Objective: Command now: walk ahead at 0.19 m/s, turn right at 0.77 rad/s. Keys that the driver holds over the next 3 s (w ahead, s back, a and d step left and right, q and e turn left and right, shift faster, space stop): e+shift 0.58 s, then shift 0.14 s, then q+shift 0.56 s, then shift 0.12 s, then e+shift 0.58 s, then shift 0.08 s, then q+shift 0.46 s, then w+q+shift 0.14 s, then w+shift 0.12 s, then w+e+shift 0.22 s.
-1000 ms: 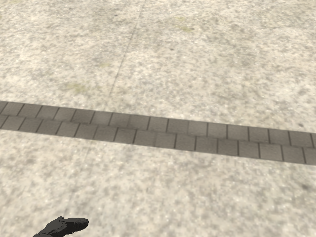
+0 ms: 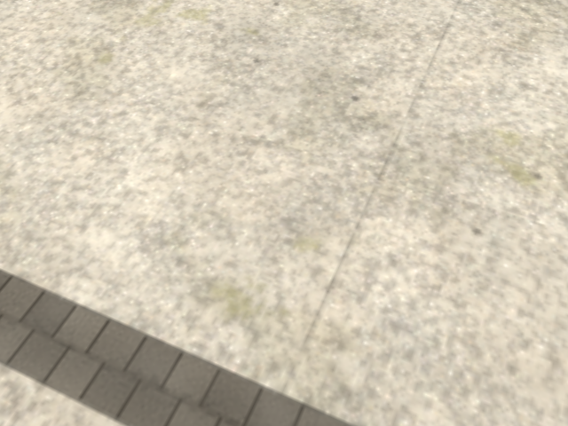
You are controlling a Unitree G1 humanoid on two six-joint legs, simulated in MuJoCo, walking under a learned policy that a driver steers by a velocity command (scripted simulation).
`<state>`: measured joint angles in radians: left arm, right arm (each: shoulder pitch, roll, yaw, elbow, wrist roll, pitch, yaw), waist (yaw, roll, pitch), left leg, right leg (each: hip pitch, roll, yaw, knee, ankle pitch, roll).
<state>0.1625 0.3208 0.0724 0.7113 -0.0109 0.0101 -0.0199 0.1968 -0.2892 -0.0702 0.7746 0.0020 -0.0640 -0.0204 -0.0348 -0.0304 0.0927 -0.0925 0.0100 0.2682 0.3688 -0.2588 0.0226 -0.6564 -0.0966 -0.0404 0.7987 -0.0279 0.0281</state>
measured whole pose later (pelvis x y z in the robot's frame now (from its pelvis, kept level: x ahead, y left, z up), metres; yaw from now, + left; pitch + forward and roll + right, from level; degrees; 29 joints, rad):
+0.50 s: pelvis +0.14 +0.00 +0.00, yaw -28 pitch +2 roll +2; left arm 0.17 0.34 0.10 0.55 -0.01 0.06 0.04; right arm 0.02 -0.31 -0.08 0.75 0.01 -0.01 -0.01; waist 0.03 -0.01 0.07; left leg -0.45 -0.07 -0.19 0.69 -0.29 -0.06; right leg -0.37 0.18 0.29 0.49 -0.11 -0.04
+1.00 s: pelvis +0.17 +0.03 +0.00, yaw -34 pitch +1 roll -1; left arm 0.17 0.26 0.04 0.63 0.02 0.03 0.04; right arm 0.21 -0.29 -0.06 0.77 0.04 0.02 0.00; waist -0.05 0.03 0.06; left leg -0.37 -0.04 -0.12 0.61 -0.33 0.00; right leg -0.19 0.03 0.06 0.45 -0.28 0.00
